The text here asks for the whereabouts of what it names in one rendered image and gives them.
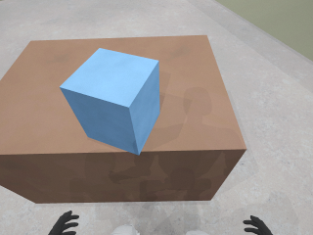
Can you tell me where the pedestal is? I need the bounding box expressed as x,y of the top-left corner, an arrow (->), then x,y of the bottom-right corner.
0,34 -> 246,204

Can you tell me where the robot left thigh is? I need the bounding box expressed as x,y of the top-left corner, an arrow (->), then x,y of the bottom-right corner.
111,225 -> 140,235

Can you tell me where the right robot hand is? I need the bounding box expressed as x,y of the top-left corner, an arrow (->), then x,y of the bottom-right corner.
243,215 -> 273,235

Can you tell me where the left robot hand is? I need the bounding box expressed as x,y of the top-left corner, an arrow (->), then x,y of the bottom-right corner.
48,211 -> 79,235

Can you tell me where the carton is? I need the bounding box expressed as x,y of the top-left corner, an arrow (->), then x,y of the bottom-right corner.
60,48 -> 160,156

